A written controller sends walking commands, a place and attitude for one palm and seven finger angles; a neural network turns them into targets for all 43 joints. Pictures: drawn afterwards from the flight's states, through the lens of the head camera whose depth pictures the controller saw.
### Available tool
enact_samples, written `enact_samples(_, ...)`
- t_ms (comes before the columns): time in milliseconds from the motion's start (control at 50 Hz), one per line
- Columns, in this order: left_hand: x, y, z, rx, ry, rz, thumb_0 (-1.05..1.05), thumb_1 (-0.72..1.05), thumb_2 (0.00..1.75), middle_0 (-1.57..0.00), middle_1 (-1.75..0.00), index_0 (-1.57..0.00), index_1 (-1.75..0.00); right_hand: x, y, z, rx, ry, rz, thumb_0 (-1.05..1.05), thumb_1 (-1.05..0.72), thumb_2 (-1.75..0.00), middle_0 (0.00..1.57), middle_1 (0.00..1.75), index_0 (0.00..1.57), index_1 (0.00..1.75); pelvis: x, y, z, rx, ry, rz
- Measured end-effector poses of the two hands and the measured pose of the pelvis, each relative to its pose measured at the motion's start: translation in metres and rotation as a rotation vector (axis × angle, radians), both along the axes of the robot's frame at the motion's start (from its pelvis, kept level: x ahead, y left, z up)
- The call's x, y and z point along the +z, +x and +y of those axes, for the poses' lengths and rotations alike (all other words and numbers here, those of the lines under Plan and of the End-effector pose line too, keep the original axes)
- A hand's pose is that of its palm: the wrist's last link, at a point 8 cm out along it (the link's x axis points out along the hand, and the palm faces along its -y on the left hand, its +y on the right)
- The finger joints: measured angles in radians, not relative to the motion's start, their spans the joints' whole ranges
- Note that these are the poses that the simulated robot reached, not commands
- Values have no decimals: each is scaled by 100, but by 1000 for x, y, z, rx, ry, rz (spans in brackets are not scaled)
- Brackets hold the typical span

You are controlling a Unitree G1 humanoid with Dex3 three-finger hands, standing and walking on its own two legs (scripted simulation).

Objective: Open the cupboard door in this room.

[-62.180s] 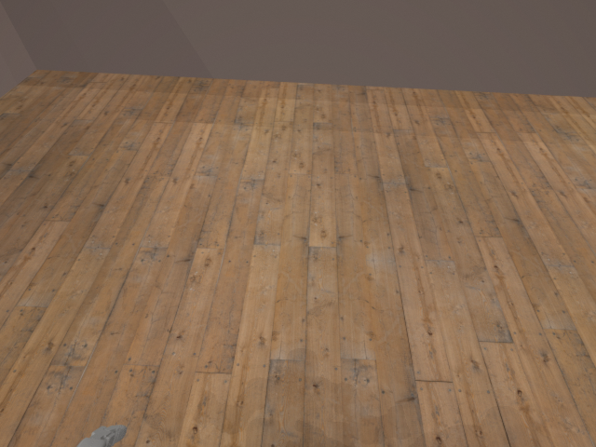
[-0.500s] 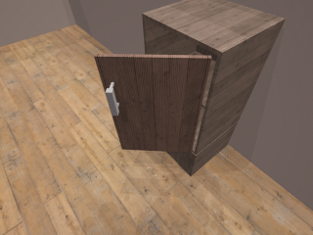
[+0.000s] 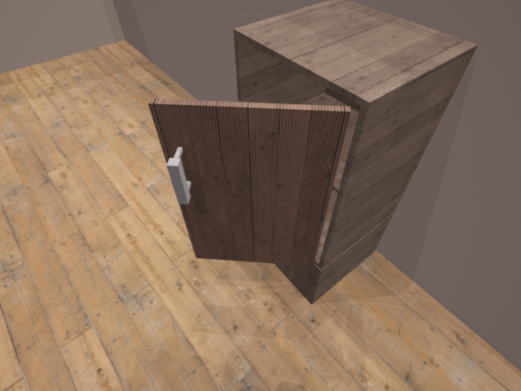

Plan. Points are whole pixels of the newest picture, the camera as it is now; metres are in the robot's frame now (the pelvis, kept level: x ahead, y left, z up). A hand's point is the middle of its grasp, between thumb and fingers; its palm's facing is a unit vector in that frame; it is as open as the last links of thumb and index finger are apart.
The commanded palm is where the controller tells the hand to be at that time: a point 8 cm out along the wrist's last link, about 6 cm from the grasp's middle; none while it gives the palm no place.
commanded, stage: look again from close up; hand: left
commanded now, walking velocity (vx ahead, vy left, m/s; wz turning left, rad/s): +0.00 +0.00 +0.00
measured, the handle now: (181, 175) +0.56 +0.22 -0.04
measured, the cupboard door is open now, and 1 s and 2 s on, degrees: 47 47 47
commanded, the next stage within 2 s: raise the hand with hooked fingers in 0.06 s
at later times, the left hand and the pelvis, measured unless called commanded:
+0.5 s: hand (153, 350) +0.19 +0.18 -0.03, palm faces +0.01 -1.00 -0.01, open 8.1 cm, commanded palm +0.13 +0.25 -0.06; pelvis -0.03 -0.01 -0.05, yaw +2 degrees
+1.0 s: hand (121, 352) +0.18 +0.23 -0.05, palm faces +0.00 -1.00 -0.02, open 11.0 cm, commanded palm +0.16 +0.29 -0.04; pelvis -0.05 +0.01 -0.08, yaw +2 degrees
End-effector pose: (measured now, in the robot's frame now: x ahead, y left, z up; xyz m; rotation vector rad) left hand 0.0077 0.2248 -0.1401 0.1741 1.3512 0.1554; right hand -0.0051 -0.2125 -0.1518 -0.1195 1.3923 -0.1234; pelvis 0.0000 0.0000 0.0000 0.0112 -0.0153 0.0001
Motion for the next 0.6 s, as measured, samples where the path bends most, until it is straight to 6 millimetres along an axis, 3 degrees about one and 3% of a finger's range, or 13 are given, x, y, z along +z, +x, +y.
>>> enact_samples(180,0,7,-2,1,7,1,1,93,90,-20,-30,-20,-30,1,12,-8,4,-13,-7,1,-91,-90,20,30,20,29,0,6,-3,1,-3,5)
enact_samples(200,5,15,0,55,5,-51,1,93,90,-20,-30,-21,-30,3,16,-11,-1,-23,-35,1,-92,-90,20,30,20,29,-1,5,-3,2,-7,8)
enact_samples(260,52,71,13,106,55,-445,2,93,89,-21,-31,-21,-31,13,41,-23,16,-75,-230,2,-92,-90,20,30,21,30,-3,4,-2,15,-1,12)
enact_samples(340,117,144,17,81,51,-899,2,88,87,-21,-34,-21,-34,25,90,-40,43,-110,-480,2,-91,-90,20,30,21,30,-10,-6,-1,53,-1,42)
enact_samples(400,138,174,15,10,-13,-1158,1,82,85,-21,-37,-21,-37,40,127,-50,74,-135,-650,2,-91,-90,20,30,20,30,-22,-16,-5,43,7,104)
enact_samples(440,136,176,11,-51,-77,-1271,1,78,84,-21,-40,-21,-40,50,148,-56,105,-150,-745,2,-91,-90,20,30,20,30,-33,-22,-9,31,13,142)
enact_samples(480,122,165,7,-121,-135,-1315,0,74,82,-21,-42,-21,-42,59,165,-60,145,-162,-823,2,-91,-90,20,30,20,29,-45,-27,-12,29,15,171)
enact_samples(540,89,136,8,-176,-189,-1272,0,67,79,-22,-46,-22,-46,62,186,-62,200,-180,-900,1,-91,-90,20,30,20,30,-63,-33,-14,33,12,209)
enact_samples(600,64,106,18,-124,-187,-1221,1,59,76,-23,-51,-23,-51,54,198,-57,245,-187,-931,1,-91,-90,20,30,20,30,-80,-38,-15,45,0,231)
